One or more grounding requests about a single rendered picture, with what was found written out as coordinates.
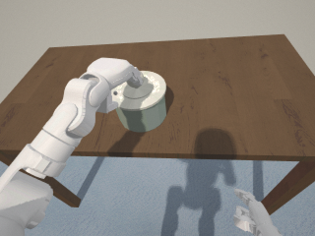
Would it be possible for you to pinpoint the robot right forearm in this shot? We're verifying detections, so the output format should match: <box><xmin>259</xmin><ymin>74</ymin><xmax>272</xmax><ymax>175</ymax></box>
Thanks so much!
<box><xmin>256</xmin><ymin>223</ymin><xmax>283</xmax><ymax>236</ymax></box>

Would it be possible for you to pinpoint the robot left upper arm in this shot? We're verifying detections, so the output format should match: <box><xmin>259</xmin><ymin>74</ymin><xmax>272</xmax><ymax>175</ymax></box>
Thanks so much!
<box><xmin>0</xmin><ymin>171</ymin><xmax>53</xmax><ymax>236</ymax></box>

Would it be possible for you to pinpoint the knob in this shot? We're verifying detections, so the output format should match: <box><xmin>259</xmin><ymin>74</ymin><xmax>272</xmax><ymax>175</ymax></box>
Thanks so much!
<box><xmin>126</xmin><ymin>71</ymin><xmax>145</xmax><ymax>89</ymax></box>

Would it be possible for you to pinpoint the lid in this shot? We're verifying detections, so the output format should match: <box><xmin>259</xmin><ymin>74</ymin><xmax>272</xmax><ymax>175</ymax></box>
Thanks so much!
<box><xmin>111</xmin><ymin>71</ymin><xmax>166</xmax><ymax>111</ymax></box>

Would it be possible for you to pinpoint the left robot hand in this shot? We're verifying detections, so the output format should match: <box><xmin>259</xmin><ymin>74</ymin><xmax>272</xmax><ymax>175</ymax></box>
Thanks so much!
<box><xmin>87</xmin><ymin>57</ymin><xmax>143</xmax><ymax>114</ymax></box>

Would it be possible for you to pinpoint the pot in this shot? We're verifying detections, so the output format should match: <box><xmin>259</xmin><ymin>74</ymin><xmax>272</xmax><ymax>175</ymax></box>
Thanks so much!
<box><xmin>115</xmin><ymin>96</ymin><xmax>166</xmax><ymax>133</ymax></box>

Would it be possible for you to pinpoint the table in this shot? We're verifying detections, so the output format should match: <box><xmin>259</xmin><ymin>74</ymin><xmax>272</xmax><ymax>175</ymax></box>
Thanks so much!
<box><xmin>0</xmin><ymin>34</ymin><xmax>315</xmax><ymax>215</ymax></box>

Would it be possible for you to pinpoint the robot left forearm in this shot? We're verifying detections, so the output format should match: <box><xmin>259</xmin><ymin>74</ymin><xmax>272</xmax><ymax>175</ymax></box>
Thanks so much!
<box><xmin>0</xmin><ymin>71</ymin><xmax>110</xmax><ymax>194</ymax></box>

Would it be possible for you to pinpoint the right robot hand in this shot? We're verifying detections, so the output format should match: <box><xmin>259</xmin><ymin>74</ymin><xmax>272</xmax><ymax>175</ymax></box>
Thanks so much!
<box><xmin>233</xmin><ymin>189</ymin><xmax>273</xmax><ymax>236</ymax></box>

